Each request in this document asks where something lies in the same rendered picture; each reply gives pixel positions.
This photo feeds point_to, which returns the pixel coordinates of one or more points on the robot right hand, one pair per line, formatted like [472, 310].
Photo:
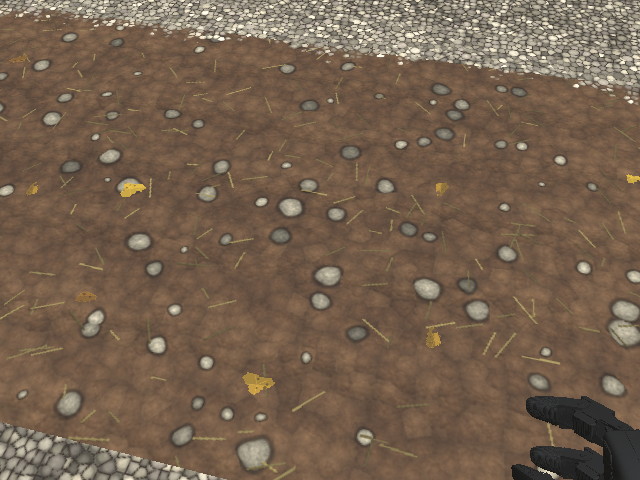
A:
[595, 423]

